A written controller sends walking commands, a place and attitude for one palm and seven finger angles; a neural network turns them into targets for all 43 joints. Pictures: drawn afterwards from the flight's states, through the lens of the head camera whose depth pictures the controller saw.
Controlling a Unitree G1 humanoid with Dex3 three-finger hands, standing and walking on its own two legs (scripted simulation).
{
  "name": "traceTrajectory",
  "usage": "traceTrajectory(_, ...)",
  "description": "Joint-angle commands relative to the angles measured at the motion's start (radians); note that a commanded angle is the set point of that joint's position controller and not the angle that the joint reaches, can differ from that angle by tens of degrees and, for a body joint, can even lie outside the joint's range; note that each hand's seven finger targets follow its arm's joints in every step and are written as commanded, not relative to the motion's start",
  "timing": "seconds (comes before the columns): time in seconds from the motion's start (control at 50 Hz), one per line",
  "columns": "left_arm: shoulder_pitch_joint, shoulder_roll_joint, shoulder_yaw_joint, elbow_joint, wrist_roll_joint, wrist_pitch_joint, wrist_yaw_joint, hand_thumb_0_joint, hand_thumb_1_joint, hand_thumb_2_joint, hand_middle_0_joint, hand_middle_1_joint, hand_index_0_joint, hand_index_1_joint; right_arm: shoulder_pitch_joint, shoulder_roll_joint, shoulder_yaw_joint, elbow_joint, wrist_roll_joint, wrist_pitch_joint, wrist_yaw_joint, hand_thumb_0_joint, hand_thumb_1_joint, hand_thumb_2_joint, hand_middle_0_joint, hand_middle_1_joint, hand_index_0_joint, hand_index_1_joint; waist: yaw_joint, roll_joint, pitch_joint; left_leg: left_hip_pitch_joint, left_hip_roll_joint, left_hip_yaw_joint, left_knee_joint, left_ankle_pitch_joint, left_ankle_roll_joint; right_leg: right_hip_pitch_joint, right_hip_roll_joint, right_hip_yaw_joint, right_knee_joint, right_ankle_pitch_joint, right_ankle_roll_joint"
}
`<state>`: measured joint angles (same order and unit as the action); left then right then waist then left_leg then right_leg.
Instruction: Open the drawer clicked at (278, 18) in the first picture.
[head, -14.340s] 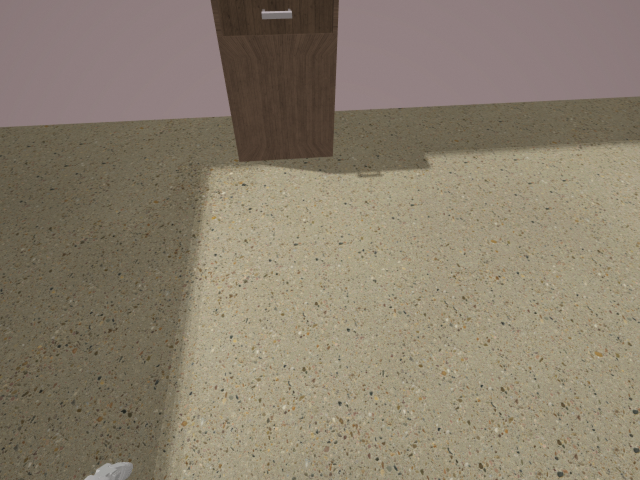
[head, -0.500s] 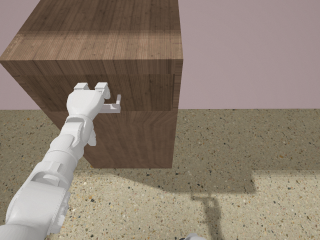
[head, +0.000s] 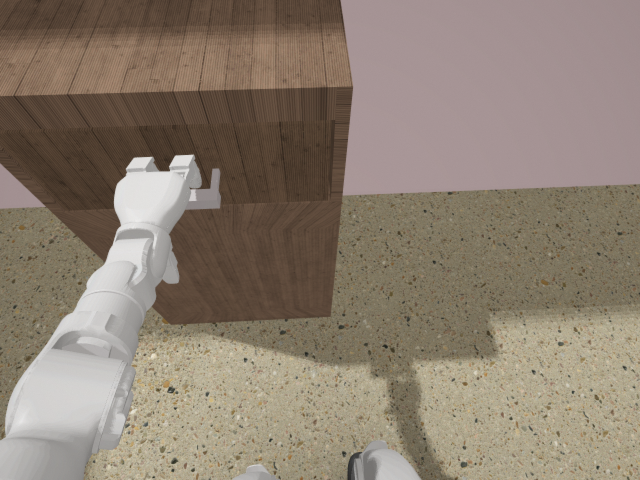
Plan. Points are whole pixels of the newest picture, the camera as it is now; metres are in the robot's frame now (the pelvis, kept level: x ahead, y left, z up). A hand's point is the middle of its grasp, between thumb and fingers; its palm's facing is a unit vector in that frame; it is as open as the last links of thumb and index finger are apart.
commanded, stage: lower the fingers behind the handle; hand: left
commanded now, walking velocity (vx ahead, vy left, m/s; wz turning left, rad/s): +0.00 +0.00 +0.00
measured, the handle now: (180, 188) +0.52 +0.19 -0.01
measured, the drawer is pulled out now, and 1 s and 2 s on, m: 0.00 0.00 0.00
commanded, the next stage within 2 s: close the thumb around the handle in 0.90 s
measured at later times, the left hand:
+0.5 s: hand (178, 230) +0.46 +0.19 -0.03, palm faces -0.04 -0.01 -1.00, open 13.9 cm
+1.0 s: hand (180, 232) +0.46 +0.19 -0.03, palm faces -0.05 -0.01 -1.00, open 13.9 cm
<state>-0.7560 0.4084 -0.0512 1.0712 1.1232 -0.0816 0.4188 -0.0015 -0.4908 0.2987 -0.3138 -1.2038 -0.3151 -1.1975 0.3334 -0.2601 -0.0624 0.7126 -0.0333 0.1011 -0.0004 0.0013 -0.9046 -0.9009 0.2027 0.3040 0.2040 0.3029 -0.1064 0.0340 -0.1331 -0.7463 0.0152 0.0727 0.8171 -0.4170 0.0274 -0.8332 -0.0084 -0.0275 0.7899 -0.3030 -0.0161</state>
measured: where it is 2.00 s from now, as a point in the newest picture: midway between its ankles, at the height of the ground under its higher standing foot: outside the picture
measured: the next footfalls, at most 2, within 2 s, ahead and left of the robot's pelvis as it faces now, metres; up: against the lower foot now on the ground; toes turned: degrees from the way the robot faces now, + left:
none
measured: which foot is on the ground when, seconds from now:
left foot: down 0.00-1.00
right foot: down 0.00-1.00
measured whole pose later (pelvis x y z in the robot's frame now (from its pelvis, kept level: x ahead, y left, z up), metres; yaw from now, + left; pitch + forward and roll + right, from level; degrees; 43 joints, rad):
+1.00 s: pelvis +0.00 +0.00 -0.02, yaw +1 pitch +22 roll +0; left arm -0.74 0.37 -0.08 1.06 1.13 -0.03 0.47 0.00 -0.49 0.30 -0.28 -1.20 -0.30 -1.20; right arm 0.30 -0.26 -0.06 0.71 -0.04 0.11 0.00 0.00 -0.90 -0.90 0.20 0.30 0.20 0.30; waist -0.10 0.04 -0.16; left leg -0.85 0.02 0.06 0.93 -0.47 0.02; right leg -0.93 -0.01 -0.04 0.90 -0.35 -0.02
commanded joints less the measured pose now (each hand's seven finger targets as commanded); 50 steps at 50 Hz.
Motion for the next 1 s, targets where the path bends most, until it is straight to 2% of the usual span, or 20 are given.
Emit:
traceTrajectory(0.0, -0.395, 0.227, 0.058, -0.160, -0.003, 0.007, 0.050, 0.000, -0.500, 0.300, -0.300, -1.200, -0.300, -1.200, 0.108, -0.153, -0.055, -0.064, 0.000, -0.019, -0.010, 0.000, -0.900, -0.900, 0.200, 0.300, 0.200, 0.300, -0.001, -0.008, -0.418, 0.139, -0.042, -0.048, -0.062, 0.333, 0.015, 0.300, 0.039, 0.014, -0.048, 0.266, -0.023)
traceTrajectory(0.06, -0.408, 0.173, 0.025, -0.167, 0.000, 0.011, 0.058, 0.000, -0.500, 0.300, -0.300, -1.200, -0.300, -1.200, 0.114, -0.149, -0.059, -0.062, -0.002, -0.018, -0.006, 0.000, -0.900, -0.900, 0.200, 0.300, 0.200, 0.300, -0.012, 0.002, -0.435, 0.169, -0.034, -0.063, -0.047, 0.360, 0.010, 0.252, 0.041, 0.002, -0.033, 0.255, -0.025)
traceTrajectory(0.12, -0.430, 0.180, 0.028, -0.167, 0.001, 0.016, 0.067, 0.000, -0.500, 0.300, -0.300, -1.200, -0.300, -1.200, 0.111, -0.152, -0.056, -0.060, -0.004, -0.018, -0.004, 0.000, -0.900, -0.900, 0.200, 0.300, 0.200, 0.300, -0.017, 0.008, -0.421, 0.153, -0.032, -0.067, -0.038, 0.335, 0.009, 0.225, 0.041, 0.001, -0.023, 0.229, -0.026)
traceTrajectory(0.18, -0.420, 0.184, 0.047, -0.192, 0.010, 0.008, 0.083, 0.000, -0.500, 0.300, -0.300, -1.200, -0.300, -1.200, 0.114, -0.150, -0.061, -0.060, -0.012, -0.016, -0.002, 0.000, -0.900, -0.900, 0.200, 0.300, 0.200, 0.300, -0.004, 0.035, -0.486, 0.186, -0.029, -0.073, -0.013, 0.393, 0.005, 0.216, 0.041, -0.002, 0.004, 0.257, -0.028)
traceTrajectory(0.22, -0.417, 0.164, 0.034, -0.178, 0.011, 0.017, 0.093, 0.000, -0.500, 0.300, -0.300, -1.200, -0.300, -1.200, 0.110, -0.147, -0.058, -0.058, -0.013, -0.014, 0.001, 0.000, -0.900, -0.900, 0.200, 0.300, 0.200, 0.300, -0.011, 0.023, -0.460, 0.162, -0.028, -0.074, -0.006, 0.385, 0.003, 0.203, 0.042, -0.006, 0.010, 0.253, -0.027)
traceTrajectory(0.26, -0.420, 0.188, 0.055, -0.176, 0.011, 0.024, 0.103, 0.000, -0.500, 0.300, -0.300, -1.200, -0.300, -1.200, 0.109, -0.150, -0.057, -0.054, -0.015, -0.011, 0.002, 0.000, -0.900, -0.900, 0.200, 0.300, 0.200, 0.300, -0.012, 0.008, -0.469, 0.147, -0.028, -0.074, 0.004, 0.389, 0.006, 0.212, 0.041, -0.003, 0.019, 0.268, -0.026)
traceTrajectory(0.28, -0.389, 0.180, 0.053, -0.168, 0.013, 0.031, 0.104, 0.000, -0.500, 0.300, -0.300, -1.200, -0.300, -1.200, 0.106, -0.148, -0.057, -0.058, -0.014, -0.009, 0.003, 0.000, -0.900, -0.900, 0.200, 0.300, 0.200, 0.300, -0.001, 0.013, -0.473, 0.145, -0.030, -0.073, 0.005, 0.395, 0.003, 0.213, 0.042, -0.005, 0.024, 0.271, -0.027)
traceTrajectory(0.32, -0.414, 0.159, 0.032, -0.176, 0.014, 0.040, 0.107, 0.000, -0.500, 0.300, -0.300, -1.200, -0.300, -1.200, 0.105, -0.146, -0.058, -0.055, -0.014, -0.009, 0.004, 0.000, -0.900, -0.900, 0.200, 0.300, 0.200, 0.300, -0.015, 0.014, -0.463, 0.144, -0.027, -0.071, 0.010, 0.388, 0.004, 0.203, 0.041, -0.005, 0.022, 0.270, -0.025)
traceTrajectory(0.34, -0.406, 0.168, 0.044, -0.176, 0.014, 0.041, 0.105, 0.000, -0.500, 0.300, -0.300, -1.200, -0.300, -1.200, 0.103, -0.148, -0.056, -0.056, -0.015, -0.007, 0.004, 0.000, -0.900, -0.900, 0.200, 0.300, 0.200, 0.300, -0.006, 0.017, -0.477, 0.149, -0.026, -0.079, 0.013, 0.404, 0.001, 0.201, 0.042, -0.007, 0.033, 0.271, -0.028)
traceTrajectory(0.38, -0.395, 0.153, 0.033, -0.177, 0.013, 0.047, 0.104, 0.000, -0.500, 0.300, -0.300, -1.200, -0.300, -1.200, 0.104, -0.145, -0.060, -0.054, -0.015, -0.005, 0.004, 0.000, -0.900, -0.900, 0.200, 0.300, 0.200, 0.300, -0.009, 0.025, -0.494, 0.163, -0.024, -0.075, 0.022, 0.417, 0.001, 0.196, 0.041, -0.007, 0.035, 0.281, -0.026)
traceTrajectory(0.46, -0.350, 0.096, -0.002, -0.140, 0.002, 0.058, 0.091, 0.000, -0.500, 0.300, -0.300, -1.200, -0.300, -1.200, 0.104, -0.141, -0.059, -0.055, -0.012, -0.002, 0.006, 0.000, -0.900, -0.900, 0.200, 0.300, 0.200, 0.300, -0.013, 0.000, -0.455, 0.139, -0.024, -0.073, 0.028, 0.404, 0.003, 0.185, 0.042, -0.008, 0.035, 0.275, -0.025)
traceTrajectory(0.5, -0.356, 0.122, 0.012, -0.151, 0.004, 0.057, 0.086, 0.000, -0.500, 0.300, -0.300, -1.200, -0.300, -1.200, 0.102, -0.144, -0.056, -0.058, -0.012, -0.002, 0.003, 0.000, -0.900, -0.900, 0.200, 0.300, 0.200, 0.300, -0.010, -0.017, -0.455, 0.117, -0.026, -0.072, 0.026, 0.381, 0.006, 0.201, 0.041, -0.004, 0.038, 0.276, -0.025)
traceTrajectory(0.62, -0.352, 0.104, -0.007, -0.181, 0.005, 0.046, 0.075, 0.000, -0.500, 0.300, -0.300, -1.200, -0.300, -1.200, 0.099, -0.136, -0.055, -0.067, -0.008, -0.001, -0.001, 0.000, -0.900, -0.900, 0.200, 0.300, 0.200, 0.300, -0.011, -0.015, -0.460, 0.120, -0.027, -0.068, 0.026, 0.376, 0.008, 0.216, 0.039, -0.001, 0.033, 0.285, -0.025)
traceTrajectory(0.66, -0.337, 0.125, 0.016, -0.190, 0.004, 0.037, 0.077, 0.000, -0.500, 0.300, -0.300, -1.200, -0.300, -1.200, 0.097, -0.137, -0.057, -0.066, -0.011, -0.001, -0.001, 0.000, -0.900, -0.900, 0.200, 0.300, 0.200, 0.300, 0.001, 0.008, -0.470, 0.124, -0.029, -0.064, 0.029, 0.380, 0.007, 0.220, 0.039, 0.003, 0.035, 0.290, -0.026)
traceTrajectory(0.7, -0.333, 0.129, 0.015, -0.182, 0.002, 0.039, 0.079, 0.000, -0.500, 0.300, -0.300, -1.200, -0.300, -1.200, 0.093, -0.137, -0.054, -0.068, -0.008, -0.001, -0.004, 0.000, -0.900, -0.900, 0.200, 0.300, 0.200, 0.300, -0.006, -0.029, -0.442, 0.088, -0.032, -0.057, 0.024, 0.344, 0.011, 0.238, 0.037, 0.006, 0.027, 0.284, -0.023)
traceTrajectory(0.74, -0.321, 0.152, 0.038, -0.191, -0.002, 0.035, 0.081, 0.000, -0.500, 0.300, -0.300, -1.200, -0.300, -1.200, 0.089, -0.138, -0.053, -0.068, -0.011, -0.001, -0.002, 0.000, -0.900, -0.900, 0.200, 0.300, 0.200, 0.300, 0.011, -0.006, -0.461, 0.084, -0.038, -0.054, 0.023, 0.348, 0.011, 0.261, 0.036, 0.012, 0.029, 0.298, -0.027)
traceTrajectory(0.82, -0.330, 0.152, 0.024, -0.173, 0.002, 0.040, 0.081, 0.000, -0.500, 0.300, -0.300, -1.200, -0.300, -1.200, 0.086, -0.139, -0.051, -0.068, -0.005, -0.006, -0.009, 0.000, -0.900, -0.900, 0.200, 0.300, 0.200, 0.300, -0.007, -0.029, -0.431, 0.063, -0.038, -0.049, 0.021, 0.309, 0.014, 0.244, 0.035, 0.013, 0.021, 0.272, -0.022)
traceTrajectory(0.88, -0.335, 0.159, 0.031, -0.179, 0.005, 0.041, 0.084, 0.000, -0.500, 0.300, -0.300, -1.200, -0.300, -1.200, 0.091, -0.139, -0.052, -0.067, -0.007, -0.008, -0.006, 0.000, -0.900, -0.900, 0.200, 0.300, 0.200, 0.300, 0.001, -0.004, -0.461, 0.080, -0.039, -0.051, 0.025, 0.329, 0.012, 0.246, 0.035, 0.011, 0.029, 0.282, -0.024)
traceTrajectory(0.92, -0.347, 0.130, 0.008, -0.168, 0.002, 0.047, 0.084, 0.000, -0.500, 0.300, -0.300, -1.200, -0.300, -1.200, 0.093, -0.138, -0.054, -0.065, -0.006, -0.010, -0.007, 0.000, -0.900, -0.900, 0.200, 0.300, 0.200, 0.300, -0.013, -0.018, -0.446, 0.074, -0.039, -0.049, 0.026, 0.317, 0.014, 0.237, 0.036, 0.011, 0.023, 0.275, -0.021)
traceTrajectory(0.98, -0.344, 0.171, 0.033, -0.155, -0.002, 0.052, 0.079, 0.000, -0.500, 0.300, -0.300, -1.200, -0.300, -1.200, 0.091, -0.142, -0.050, -0.064, -0.005, -0.009, -0.010, 0.000, -0.900, -0.900, 0.200, 0.300, 0.200, 0.300, -0.010, -0.029, -0.452, 0.053, -0.043, -0.045, 0.026, 0.303, 0.017, 0.260, 0.033, 0.019, 0.020, 0.280, -0.019)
